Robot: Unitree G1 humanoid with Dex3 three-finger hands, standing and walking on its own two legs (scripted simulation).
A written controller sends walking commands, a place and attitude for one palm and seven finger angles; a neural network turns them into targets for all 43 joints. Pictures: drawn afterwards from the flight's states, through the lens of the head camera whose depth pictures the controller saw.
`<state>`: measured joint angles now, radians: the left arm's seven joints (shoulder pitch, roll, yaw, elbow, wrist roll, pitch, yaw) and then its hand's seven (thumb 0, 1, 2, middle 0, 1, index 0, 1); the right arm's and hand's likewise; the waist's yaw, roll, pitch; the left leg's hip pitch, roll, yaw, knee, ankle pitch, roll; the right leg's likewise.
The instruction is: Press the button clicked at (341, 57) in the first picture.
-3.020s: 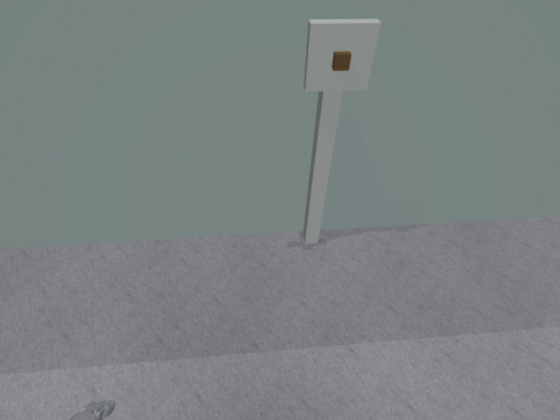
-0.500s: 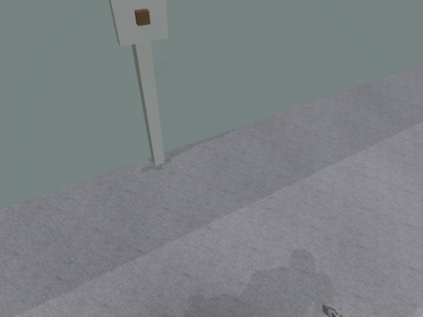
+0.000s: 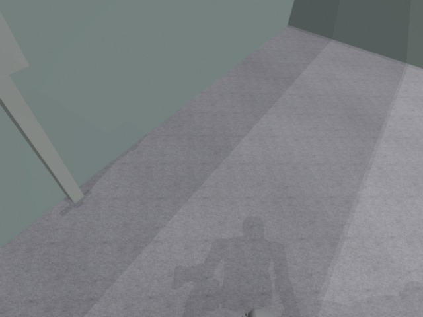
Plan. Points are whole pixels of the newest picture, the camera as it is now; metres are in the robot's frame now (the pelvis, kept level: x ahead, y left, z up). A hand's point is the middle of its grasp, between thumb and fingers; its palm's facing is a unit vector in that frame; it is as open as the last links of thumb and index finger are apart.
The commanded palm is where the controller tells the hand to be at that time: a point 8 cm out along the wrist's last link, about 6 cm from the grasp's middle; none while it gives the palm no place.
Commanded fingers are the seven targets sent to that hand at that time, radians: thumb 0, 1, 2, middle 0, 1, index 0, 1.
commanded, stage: walk to a spot facing it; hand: left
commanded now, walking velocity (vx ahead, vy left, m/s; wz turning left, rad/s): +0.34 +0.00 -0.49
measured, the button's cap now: out of the picture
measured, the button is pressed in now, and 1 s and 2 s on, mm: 0 0 0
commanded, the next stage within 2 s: turn to face it in 1.08 s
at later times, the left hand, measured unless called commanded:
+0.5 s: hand (147, 297) +0.20 +0.14 -0.19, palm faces -0.08 -0.98 -0.19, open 7.3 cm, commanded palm none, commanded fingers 0.00 0.90 0.90 -0.20 -0.30 -0.20 -0.30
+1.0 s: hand (164, 189) +0.49 +0.13 -0.18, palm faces -0.26 -0.96 -0.13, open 7.4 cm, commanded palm none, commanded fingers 0.00 0.90 0.90 -0.20 -0.30 -0.20 -0.30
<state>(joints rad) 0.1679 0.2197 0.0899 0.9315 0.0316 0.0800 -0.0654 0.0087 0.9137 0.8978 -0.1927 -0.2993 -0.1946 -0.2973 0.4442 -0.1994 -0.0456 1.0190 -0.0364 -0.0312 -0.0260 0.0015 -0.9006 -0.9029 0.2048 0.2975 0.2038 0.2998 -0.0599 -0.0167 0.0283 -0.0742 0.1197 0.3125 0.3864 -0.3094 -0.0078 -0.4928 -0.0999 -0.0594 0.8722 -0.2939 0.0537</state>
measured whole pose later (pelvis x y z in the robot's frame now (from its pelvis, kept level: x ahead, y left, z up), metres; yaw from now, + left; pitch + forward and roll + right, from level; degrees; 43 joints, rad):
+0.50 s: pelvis +0.19 -0.05 -0.01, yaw -10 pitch +0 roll -3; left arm 0.37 0.19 0.05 1.06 0.02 -0.06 0.01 0.00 0.93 0.90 -0.20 -0.30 -0.20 -0.30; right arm 0.14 -0.18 -0.05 0.94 -0.03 -0.02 0.03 0.00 -0.91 -0.90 0.20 0.30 0.20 0.30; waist 0.03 0.01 0.01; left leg -0.55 0.14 0.10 0.77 -0.18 -0.04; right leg -0.01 0.03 -0.03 0.35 -0.34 0.00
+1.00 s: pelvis +0.39 -0.02 +0.00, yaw -21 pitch -1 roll -1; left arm 0.25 0.18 0.11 1.03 0.03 0.04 -0.02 0.00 0.91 0.90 -0.19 -0.30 -0.19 -0.30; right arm 0.45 -0.10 -0.03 1.10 -0.02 -0.07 -0.04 0.00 -0.92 -0.90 0.20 0.30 0.20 0.30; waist -0.01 -0.04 0.02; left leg -0.03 0.02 0.33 0.35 -0.31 0.07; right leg -0.67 -0.09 -0.03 1.15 -0.10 0.03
